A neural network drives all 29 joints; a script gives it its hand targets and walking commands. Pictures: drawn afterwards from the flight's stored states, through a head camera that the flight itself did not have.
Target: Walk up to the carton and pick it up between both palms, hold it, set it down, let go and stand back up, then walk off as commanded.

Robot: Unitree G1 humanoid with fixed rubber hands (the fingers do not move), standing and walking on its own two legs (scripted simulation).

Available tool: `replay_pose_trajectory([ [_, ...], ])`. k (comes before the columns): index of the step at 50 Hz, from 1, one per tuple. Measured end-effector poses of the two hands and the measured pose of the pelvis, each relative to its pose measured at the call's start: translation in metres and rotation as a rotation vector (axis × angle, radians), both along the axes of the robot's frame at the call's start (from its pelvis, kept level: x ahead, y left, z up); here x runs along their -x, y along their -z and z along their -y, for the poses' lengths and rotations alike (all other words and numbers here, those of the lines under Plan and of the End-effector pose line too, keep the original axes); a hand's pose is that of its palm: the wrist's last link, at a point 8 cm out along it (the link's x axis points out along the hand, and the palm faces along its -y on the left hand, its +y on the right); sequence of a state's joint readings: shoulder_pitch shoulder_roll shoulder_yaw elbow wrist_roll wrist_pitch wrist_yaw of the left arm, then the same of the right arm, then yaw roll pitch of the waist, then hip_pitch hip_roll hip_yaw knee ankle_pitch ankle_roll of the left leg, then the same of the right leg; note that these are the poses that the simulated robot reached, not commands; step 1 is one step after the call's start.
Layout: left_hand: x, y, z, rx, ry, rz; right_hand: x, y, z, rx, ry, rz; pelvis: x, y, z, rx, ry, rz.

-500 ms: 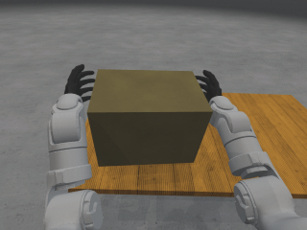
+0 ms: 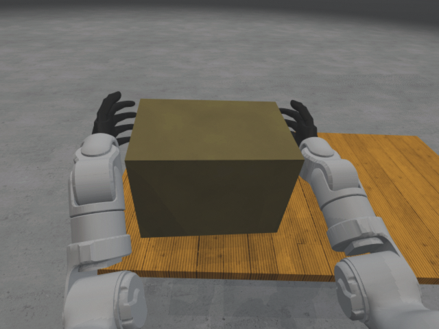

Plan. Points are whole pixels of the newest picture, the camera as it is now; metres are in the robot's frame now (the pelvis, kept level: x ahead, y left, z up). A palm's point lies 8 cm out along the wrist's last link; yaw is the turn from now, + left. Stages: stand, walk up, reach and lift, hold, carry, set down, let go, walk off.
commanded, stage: hold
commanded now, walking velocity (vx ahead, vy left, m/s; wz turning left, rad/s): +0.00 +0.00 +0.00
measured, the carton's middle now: (210, 167) +0.36 +0.00 +0.17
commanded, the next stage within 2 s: none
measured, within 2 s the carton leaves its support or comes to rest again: neither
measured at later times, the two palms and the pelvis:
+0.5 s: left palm (106, 139) +0.36 +0.17 +0.24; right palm (304, 142) +0.36 -0.17 +0.22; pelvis +0.00 +0.00 +0.00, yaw +0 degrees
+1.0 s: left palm (106, 139) +0.36 +0.17 +0.24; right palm (304, 142) +0.36 -0.17 +0.22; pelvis +0.00 +0.00 +0.00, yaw +0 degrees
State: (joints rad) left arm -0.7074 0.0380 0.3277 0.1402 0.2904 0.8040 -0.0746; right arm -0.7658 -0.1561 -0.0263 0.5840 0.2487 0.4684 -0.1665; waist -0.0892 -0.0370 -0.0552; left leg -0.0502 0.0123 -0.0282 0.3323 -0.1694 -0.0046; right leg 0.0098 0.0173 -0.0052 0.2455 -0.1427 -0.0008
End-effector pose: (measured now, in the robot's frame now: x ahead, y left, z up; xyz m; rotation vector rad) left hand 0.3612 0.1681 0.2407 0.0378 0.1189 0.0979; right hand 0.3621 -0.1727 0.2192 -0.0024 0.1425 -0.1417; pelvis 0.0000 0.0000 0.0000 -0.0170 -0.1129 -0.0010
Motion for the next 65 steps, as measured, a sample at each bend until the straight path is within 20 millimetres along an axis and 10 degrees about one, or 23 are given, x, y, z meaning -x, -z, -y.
replay_pose_trajectory([
  [65, 0.0002, 0.0001, -0.0009, 0.0, -0.002, 0.0, -0.0004, 0.0004, -0.0009, -0.001, -0.002, -0.003, -0.0003, 0.0, 0.0, 0.0, -0.005, 0.0],
])
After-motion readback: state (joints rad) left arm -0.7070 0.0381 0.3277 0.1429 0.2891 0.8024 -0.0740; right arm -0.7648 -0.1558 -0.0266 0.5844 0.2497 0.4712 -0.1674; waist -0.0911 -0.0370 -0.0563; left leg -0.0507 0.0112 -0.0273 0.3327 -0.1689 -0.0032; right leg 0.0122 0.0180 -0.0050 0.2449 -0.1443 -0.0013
